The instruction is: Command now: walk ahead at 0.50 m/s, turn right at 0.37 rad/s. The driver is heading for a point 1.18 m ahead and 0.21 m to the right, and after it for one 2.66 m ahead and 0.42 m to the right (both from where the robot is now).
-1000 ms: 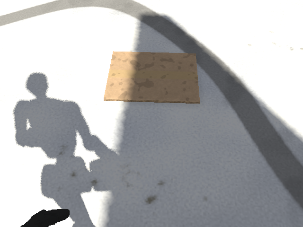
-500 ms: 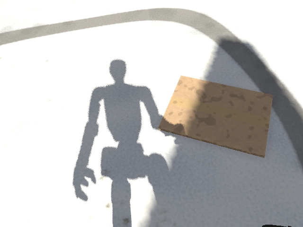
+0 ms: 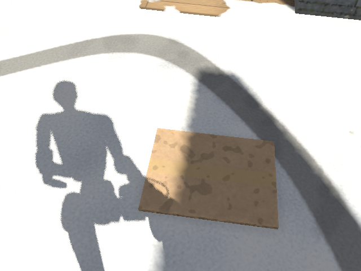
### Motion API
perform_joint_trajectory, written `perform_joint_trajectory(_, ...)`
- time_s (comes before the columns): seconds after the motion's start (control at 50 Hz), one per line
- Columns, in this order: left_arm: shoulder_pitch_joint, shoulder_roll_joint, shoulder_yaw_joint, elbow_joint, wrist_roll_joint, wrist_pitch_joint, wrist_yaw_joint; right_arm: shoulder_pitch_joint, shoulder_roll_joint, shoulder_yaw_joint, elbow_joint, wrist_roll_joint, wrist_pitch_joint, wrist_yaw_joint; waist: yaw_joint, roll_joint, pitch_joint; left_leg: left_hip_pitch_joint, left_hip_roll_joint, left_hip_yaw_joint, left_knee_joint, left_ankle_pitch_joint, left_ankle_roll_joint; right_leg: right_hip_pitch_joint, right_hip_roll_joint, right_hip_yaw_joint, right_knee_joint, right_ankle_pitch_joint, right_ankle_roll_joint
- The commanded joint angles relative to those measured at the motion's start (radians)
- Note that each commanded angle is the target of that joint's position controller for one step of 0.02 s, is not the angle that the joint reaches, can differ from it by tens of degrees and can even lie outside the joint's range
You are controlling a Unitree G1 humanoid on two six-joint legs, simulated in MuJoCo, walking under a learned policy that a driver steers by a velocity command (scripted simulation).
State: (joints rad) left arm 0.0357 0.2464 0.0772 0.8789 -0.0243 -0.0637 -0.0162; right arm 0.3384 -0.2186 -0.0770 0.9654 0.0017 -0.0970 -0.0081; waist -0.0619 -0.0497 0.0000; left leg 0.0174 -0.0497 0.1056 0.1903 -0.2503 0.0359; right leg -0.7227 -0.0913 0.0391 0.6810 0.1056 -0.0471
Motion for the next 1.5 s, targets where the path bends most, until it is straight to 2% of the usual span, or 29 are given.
perform_joint_trajectory(0.02,-0.133,0.038,-0.006,-0.096,-0.002,-0.007,-0.020,0.000,-0.145,-0.028,-0.029,0.007,-0.007,-0.008,-0.001,0.096,0.078,0.008,0.303,-0.044,-0.041,0.358,0.119,-0.008,0.010,-0.016,-0.059,-0.007,-0.020)
perform_joint_trajectory(0.1,-0.103,0.081,0.008,-0.130,0.003,-0.003,-0.045,-0.023,-0.196,-0.043,-0.035,0.015,0.019,-0.020,0.042,0.146,0.021,0.103,0.322,0.017,0.146,0.801,0.078,0.130,0.084,-0.120,-0.081,-0.226,-0.068)
perform_joint_trajectory(0.14,0.146,0.158,0.052,-0.075,0.005,0.003,-0.040,-0.043,-0.209,-0.044,-0.049,0.014,0.035,-0.031,0.172,0.135,-0.113,0.015,0.270,0.066,0.493,0.959,0.033,0.483,0.160,-0.149,-0.143,-0.211,-0.121)
perform_joint_trajectory(0.16,0.314,0.253,0.082,-0.049,0.008,0.008,-0.021,-0.034,-0.185,-0.032,-0.079,-0.006,0.029,-0.035,0.218,-0.010,-0.229,-0.269,0.219,0.078,0.836,0.610,-0.012,0.819,-0.017,0.134,-0.136,-0.131,-0.197)
perform_joint_trajectory(0.18,0.321,0.296,0.077,-0.052,0.000,0.001,-0.024,0.059,-0.041,0.016,-0.112,-0.022,-0.005,-0.008,0.112,-0.221,-0.344,-0.689,0.002,-0.059,1.147,-0.301,-0.062,1.133,-0.230,0.679,-0.278,-0.322,-0.375)
perform_joint_trajectory(0.2,0.360,0.220,0.057,-0.058,0.006,0.003,-0.019,-0.051,-0.130,-0.003,-0.121,0.013,-0.044,0.009,0.180,-0.116,-0.370,-0.794,0.033,-0.218,1.222,-0.297,-0.033,1.156,-0.219,0.720,-0.361,-0.381,-0.334)
perform_joint_trajectory(0.22,0.299,0.181,0.047,-0.070,0.009,-0.003,-0.013,-0.132,-0.159,-0.011,-0.148,0.039,-0.061,0.012,0.177,-0.072,-0.241,-0.853,0.077,-0.204,1.196,-0.203,-0.014,1.047,-0.189,0.576,-0.369,-0.308,-0.291)
perform_joint_trajectory(0.26,0.163,0.142,0.034,-0.110,0.012,-0.012,-0.010,-0.176,-0.160,-0.020,-0.152,0.004,-0.061,-0.007,0.097,0.067,-0.111,-0.736,0.147,-0.191,1.044,-0.086,-0.018,0.738,-0.126,0.396,-0.400,-0.106,-0.257)
perform_joint_trajectory(0.32,0.145,0.130,0.026,-0.128,0.013,-0.019,0.001,-0.156,-0.136,-0.027,-0.173,-0.007,-0.023,-0.017,0.038,0.031,-0.074,-0.636,0.169,-0.188,0.905,-0.059,-0.049,0.564,-0.081,0.321,-0.453,-0.038,-0.254)
perform_joint_trajectory(0.46,0.251,0.167,0.036,-0.119,0.000,-0.008,0.029,-0.382,-0.088,-0.006,-0.250,-0.010,-0.016,-0.006,0.114,-0.026,-0.018,-0.570,0.084,-0.153,0.428,0.334,-0.082,0.470,0.014,0.210,-0.446,-0.079,-0.172)
perform_joint_trajectory(0.6,0.352,0.160,0.031,-0.076,0.009,0.007,0.037,-0.467,-0.133,0.001,-0.300,0.002,-0.045,0.032,0.149,-0.052,0.007,-0.573,0.060,-0.144,0.275,0.223,-0.021,0.697,-0.083,0.329,-0.316,-0.025,-0.160)
perform_joint_trajectory(0.64,0.318,0.162,0.029,-0.089,0.009,0.011,0.037,-0.329,-0.167,-0.015,-0.266,-0.004,-0.053,0.028,0.070,-0.070,-0.055,-0.372,0.025,-0.110,0.217,0.210,0.028,0.699,-0.042,0.304,-0.197,0.227,-0.132)
perform_joint_trajectory(0.66,0.280,0.138,0.019,-0.109,0.015,0.007,0.032,-0.172,-0.205,-0.030,-0.234,-0.018,-0.056,0.024,-0.008,-0.052,-0.171,-0.123,0.105,-0.180,0.267,0.271,0.086,0.607,0.005,0.260,-0.016,0.265,-0.103)
perform_joint_trajectory(0.68,0.338,0.088,0.002,-0.125,0.018,-0.005,0.029,0.003,-0.283,-0.051,-0.210,-0.030,-0.051,0.018,-0.038,0.107,-0.323,0.253,0.300,-0.455,0.296,0.293,0.209,0.315,0.121,0.159,0.315,-0.009,-0.035)
perform_joint_trajectory(0.7,0.437,0.069,-0.010,-0.108,0.000,-0.016,0.027,0.066,-0.271,-0.053,-0.166,-0.008,-0.037,0.030,-0.017,0.338,-0.376,0.392,0.453,-0.795,0.186,0.136,0.315,0.068,0.201,0.130,0.545,-0.682,0.007)
perform_joint_trajectory(0.72,0.365,0.147,0.004,-0.112,-0.010,-0.020,0.024,0.033,-0.193,-0.032,-0.176,0.018,-0.029,0.030,-0.035,0.226,-0.242,0.310,0.429,-0.786,0.146,-0.076,0.277,-0.051,0.138,0.162,0.634,-0.666,0.007)
perform_joint_trajectory(0.74,0.266,0.162,0.008,-0.136,-0.008,-0.022,0.021,-0.048,-0.157,-0.020,-0.193,0.016,-0.018,0.026,-0.027,0.146,-0.110,0.161,0.386,-0.652,0.111,-0.094,0.234,-0.080,0.092,0.120,0.629,-0.570,0.009)
perform_joint_trajectory(0.78,0.194,0.141,0.011,-0.160,0.015,-0.023,0.021,-0.130,-0.125,-0.001,-0.206,-0.004,-0.009,0.029,0.023,0.091,-0.002,-0.058,0.309,-0.511,0.041,0.031,0.202,-0.026,0.022,0.063,0.518,-0.450,0.015)
perform_joint_trajectory(0.86,0.206,0.078,-0.001,-0.171,0.018,-0.011,0.022,-0.112,-0.145,-0.001,-0.182,-0.003,-0.015,0.027,0.062,0.141,-0.011,-0.157,0.262,-0.363,-0.018,0.263,0.210,0.030,-0.018,0.018,0.387,-0.375,0.044)
perform_joint_trajectory(0.98,0.002,0.034,-0.028,-0.229,0.018,-0.013,0.012,-0.020,-0.193,-0.009,-0.144,0.015,0.007,0.012,0.002,0.118,0.016,-0.163,0.220,-0.224,-0.043,0.320,0.165,0.083,0.008,-0.041,0.025,-0.128,0.061)
perform_joint_trajectory(1.08,-0.098,0.070,-0.019,-0.279,0.003,-0.028,-0.012,0.066,-0.204,-0.006,-0.107,0.023,0.023,0.014,-0.017,0.147,0.040,-0.055,0.283,-0.257,0.009,0.354,0.154,0.133,0.054,-0.062,-0.098,-0.179,0.022)
perform_joint_trajectory(1.14,0.140,0.153,0.024,-0.224,0.017,-0.040,-0.008,0.031,-0.208,-0.001,-0.115,0.023,0.035,0.003,0.132,0.153,-0.100,-0.107,0.226,-0.218,0.264,0.640,0.096,0.527,0.092,-0.070,-0.185,-0.184,-0.040)
perform_joint_trajectory(1.16,0.321,0.231,0.047,-0.196,0.036,-0.039,0.005,0.020,-0.160,0.016,-0.148,0.012,0.027,0.000,0.199,0.068,-0.247,-0.339,0.154,-0.159,0.559,0.492,0.043,0.862,-0.089,0.132,-0.162,-0.183,-0.118)
perform_joint_trajectory(1.18,0.414,0.287,0.063,-0.172,0.031,-0.026,0.005,0.120,-0.067,0.046,-0.161,0.012,0.011,0.001,0.186,-0.207,-0.421,-0.648,0.026,-0.128,0.901,-0.153,-0.008,1.133,-0.325,0.550,-0.284,-0.412,-0.245)
perform_joint_trajectory(1.2,0.403,0.190,0.035,-0.175,0.030,-0.023,0.010,0.077,-0.168,0.016,-0.144,0.027,0.005,0.007,0.204,-0.154,-0.372,-0.755,0.053,-0.239,1.066,-0.296,-0.008,1.081,-0.320,0.640,-0.352,-0.537,-0.232)
perform_joint_trajectory(1.22,0.333,0.159,0.020,-0.174,0.022,-0.023,0.014,0.008,-0.200,0.001,-0.170,0.042,0.005,0.010,0.183,-0.106,-0.210,-0.813,0.098,-0.225,1.107,-0.225,-0.004,0.939,-0.298,0.487,-0.375,-0.534,-0.194)
perform_joint_trajectory(1.26,0.212,0.110,0.005,-0.170,0.027,-0.032,0.010,-0.055,-0.172,-0.002,-0.187,0.028,0.017,0.005,0.117,-0.048,-0.070,-0.753,0.161,-0.194,1.036,-0.103,-0.004,0.694,-0.224,0.292,-0.447,-0.407,-0.160)
perform_joint_trajectory(1.3,0.152,0.077,0.000,-0.161,0.033,-0.046,0.003,-0.005,-0.135,-0.004,-0.172,0.033,0.046,0.002,0.059,-0.069,-0.030,-0.654,0.187,-0.201,0.996,-0.057,-0.009,0.560,-0.183,0.161,-0.513,-0.335,-0.144)
perform_joint_trajectory(1.5,0.197,0.181,0.040,-0.092,0.030,-0.044,0.029,-0.238,-0.091,0.009,-0.256,0.018,0.064,0.038,0.097,0.006,0.052,-0.672,0.186,-0.130,0.592,0.264,-0.029,0.596,-0.179,-0.170,-0.573,-0.151,-0.123)
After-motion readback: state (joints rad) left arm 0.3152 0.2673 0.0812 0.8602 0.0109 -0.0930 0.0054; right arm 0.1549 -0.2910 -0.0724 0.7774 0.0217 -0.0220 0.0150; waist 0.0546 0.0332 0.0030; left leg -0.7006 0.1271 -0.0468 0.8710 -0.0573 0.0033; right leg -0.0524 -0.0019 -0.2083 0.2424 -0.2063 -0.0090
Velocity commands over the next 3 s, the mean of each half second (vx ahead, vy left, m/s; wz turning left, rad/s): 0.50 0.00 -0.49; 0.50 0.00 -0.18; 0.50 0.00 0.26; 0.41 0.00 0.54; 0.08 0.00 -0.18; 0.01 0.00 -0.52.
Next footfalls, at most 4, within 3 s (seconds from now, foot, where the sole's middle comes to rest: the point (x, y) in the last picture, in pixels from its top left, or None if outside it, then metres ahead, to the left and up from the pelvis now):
0.14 right None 0.26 -0.13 -0.78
0.66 left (181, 246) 0.58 -0.02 -0.78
1.14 right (259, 199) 0.75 -0.35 -0.76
1.68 left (196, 144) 1.05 -0.12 -0.76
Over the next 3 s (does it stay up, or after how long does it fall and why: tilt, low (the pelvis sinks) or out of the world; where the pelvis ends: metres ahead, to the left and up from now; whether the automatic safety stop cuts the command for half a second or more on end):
stays up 1.17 -0.20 0.00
